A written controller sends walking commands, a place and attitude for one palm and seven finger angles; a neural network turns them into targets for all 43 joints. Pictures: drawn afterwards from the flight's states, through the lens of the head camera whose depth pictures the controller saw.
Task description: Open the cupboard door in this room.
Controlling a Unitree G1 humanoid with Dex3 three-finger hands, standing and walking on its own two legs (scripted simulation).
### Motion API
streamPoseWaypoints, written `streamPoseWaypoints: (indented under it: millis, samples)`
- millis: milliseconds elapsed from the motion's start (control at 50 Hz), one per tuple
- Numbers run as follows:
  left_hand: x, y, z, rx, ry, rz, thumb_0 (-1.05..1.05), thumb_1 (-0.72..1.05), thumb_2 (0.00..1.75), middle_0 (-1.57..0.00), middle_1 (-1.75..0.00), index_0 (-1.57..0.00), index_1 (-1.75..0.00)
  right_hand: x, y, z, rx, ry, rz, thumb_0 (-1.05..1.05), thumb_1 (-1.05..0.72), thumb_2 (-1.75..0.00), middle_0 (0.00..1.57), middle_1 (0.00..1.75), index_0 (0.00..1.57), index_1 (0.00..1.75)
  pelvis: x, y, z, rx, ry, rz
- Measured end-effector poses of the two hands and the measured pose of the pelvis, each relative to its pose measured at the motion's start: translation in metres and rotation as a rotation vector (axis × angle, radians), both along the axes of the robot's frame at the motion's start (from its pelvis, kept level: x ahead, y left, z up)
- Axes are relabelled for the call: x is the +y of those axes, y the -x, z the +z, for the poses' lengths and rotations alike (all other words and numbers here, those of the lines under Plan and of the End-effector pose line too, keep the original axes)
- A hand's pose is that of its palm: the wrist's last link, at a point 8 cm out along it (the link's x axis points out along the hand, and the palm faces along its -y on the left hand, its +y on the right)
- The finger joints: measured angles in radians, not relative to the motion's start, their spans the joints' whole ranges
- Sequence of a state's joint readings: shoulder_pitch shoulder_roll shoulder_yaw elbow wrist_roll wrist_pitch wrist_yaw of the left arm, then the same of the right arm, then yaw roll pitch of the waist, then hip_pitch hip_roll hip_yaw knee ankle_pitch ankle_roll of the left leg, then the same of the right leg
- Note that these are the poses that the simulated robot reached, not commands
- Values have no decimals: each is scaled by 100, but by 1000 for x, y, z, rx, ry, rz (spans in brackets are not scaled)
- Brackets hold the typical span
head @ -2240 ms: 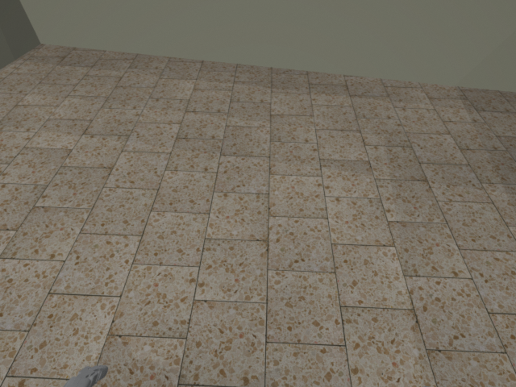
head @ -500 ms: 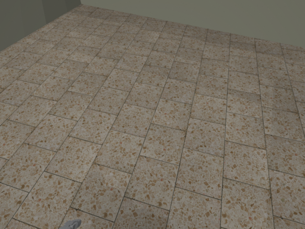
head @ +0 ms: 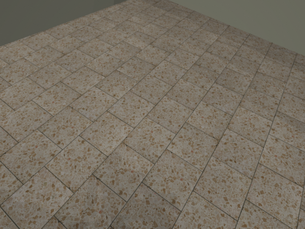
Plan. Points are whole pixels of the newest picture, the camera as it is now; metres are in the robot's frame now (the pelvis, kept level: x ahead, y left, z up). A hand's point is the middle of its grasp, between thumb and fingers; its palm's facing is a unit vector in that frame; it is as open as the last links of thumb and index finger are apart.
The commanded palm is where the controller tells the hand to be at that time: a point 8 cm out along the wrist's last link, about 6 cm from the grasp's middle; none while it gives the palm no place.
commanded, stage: turn or walk to find it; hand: left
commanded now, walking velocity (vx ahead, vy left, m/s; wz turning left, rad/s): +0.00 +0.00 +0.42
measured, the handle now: out of the picture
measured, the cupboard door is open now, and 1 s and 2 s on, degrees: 0 0 0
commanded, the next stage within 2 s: none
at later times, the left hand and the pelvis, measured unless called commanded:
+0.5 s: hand out of the picture +0.06 +0.20 -0.14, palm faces +0.17 -0.94 -0.29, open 7.4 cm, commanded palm none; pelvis -0.03 -0.02 +0.00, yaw +10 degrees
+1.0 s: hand out of the picture -0.14 +0.19 -0.18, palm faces +0.45 -0.86 -0.23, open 7.3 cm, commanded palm none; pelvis -0.08 -0.01 +0.00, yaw +24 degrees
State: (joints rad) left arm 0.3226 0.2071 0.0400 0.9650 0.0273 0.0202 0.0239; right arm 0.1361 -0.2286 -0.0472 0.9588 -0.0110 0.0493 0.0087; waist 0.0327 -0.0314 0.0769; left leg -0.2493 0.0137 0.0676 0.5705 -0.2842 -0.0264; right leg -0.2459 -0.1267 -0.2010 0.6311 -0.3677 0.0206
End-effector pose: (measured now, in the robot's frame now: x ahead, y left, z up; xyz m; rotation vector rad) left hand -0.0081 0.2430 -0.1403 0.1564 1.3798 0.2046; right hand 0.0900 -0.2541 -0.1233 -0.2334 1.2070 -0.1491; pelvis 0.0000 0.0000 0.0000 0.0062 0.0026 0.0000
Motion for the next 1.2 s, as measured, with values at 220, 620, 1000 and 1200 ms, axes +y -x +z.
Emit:
streamPoseWaypoints:
  millis: [220,620,1000,1200]
  samples:
    - [37,-8,11,-67,-15,56,0,91,89,-20,-30,-20,-29,43,-10,20,-73,-9,71,1,-91,-90,20,30,20,30,19,10,14,-19,16,55]
    - [-28,-13,48,-256,-96,117,0,91,89,-20,-30,-20,-29,-29,61,-18,153,-62,100,1,-91,-90,20,30,20,30,-36,34,13,-22,-30,234]
    - [-9,156,-7,-46,-16,414,0,91,89,-20,-30,-20,-30,44,-7,4,-1,22,393,1,-91,-90,19,30,19,30,-5,77,-3,-18,2,415]
    - [13,178,11,-61,-20,472,0,91,89,-20,-30,-20,-29,89,0,23,-45,-4,467,1,-91,-90,20,30,20,30,10,92,16,-16,25,472]
